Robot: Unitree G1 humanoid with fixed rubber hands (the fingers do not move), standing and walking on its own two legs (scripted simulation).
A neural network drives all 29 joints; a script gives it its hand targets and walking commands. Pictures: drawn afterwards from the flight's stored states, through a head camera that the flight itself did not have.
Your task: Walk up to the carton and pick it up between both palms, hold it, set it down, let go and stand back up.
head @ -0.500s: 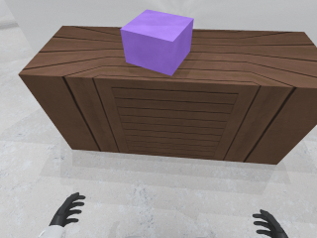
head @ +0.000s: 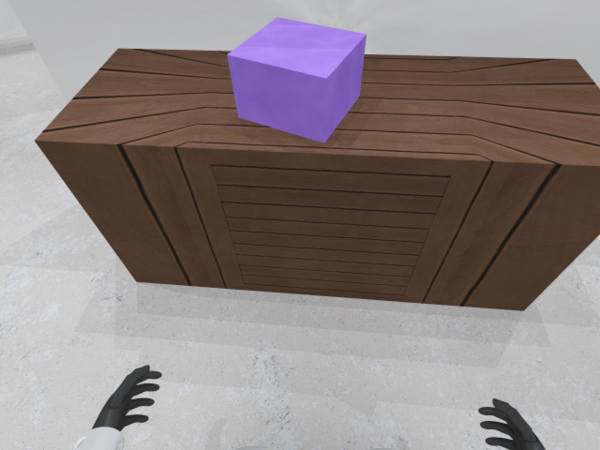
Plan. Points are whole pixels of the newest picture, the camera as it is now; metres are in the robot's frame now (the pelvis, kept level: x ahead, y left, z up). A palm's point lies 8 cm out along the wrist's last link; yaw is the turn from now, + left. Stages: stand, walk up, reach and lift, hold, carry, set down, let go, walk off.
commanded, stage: walk up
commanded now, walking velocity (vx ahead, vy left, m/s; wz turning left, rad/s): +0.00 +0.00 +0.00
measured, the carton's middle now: (299, 77) +0.92 +0.05 +0.01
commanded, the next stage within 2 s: none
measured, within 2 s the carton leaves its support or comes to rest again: neither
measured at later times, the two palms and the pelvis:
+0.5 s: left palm (29, 406) +0.17 +0.40 -0.07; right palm (495, 418) +0.17 -0.22 -0.06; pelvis +0.08 +0.09 +0.01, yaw +1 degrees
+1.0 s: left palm (96, 324) +0.28 +0.34 -0.05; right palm (497, 352) +0.27 -0.28 -0.11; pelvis +0.20 +0.02 +0.00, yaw -1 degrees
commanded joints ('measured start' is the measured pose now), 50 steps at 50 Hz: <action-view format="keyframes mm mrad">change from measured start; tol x32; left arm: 1 -87 192 61 31 -14 -22 4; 50 230 321 127 -7 -11 -87 5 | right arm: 1 -94 -261 -77 -33 -12 -21 4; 50 134 -305 -102 -91 -2 -6 46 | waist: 1 7 23 -10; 50 19 -80 33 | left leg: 1 15 90 -121 -152 65 68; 6 -498 63 -48 319 -219 27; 14 139 -13 66 -142 37 32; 19 310 356 -647 -413 -529 174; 27 310 188 -205 -303 506 7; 38 411 233 -121 -202 484 159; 42 206 90 33 217 382 107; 44 -280 -46 5 492 -219 45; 50 -310 70 -84 472 -30 33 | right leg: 1 61 -107 108 -197 71 -57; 4 272 -329 542 -434 -671 -228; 11 192 -233 253 -263 -90 -213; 19 -524 -29 93 526 -157 -45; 41 47 10 -57 -237 160 -43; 44 485 -349 603 -309 164 -142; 50 244 -237 336 -353 223 -111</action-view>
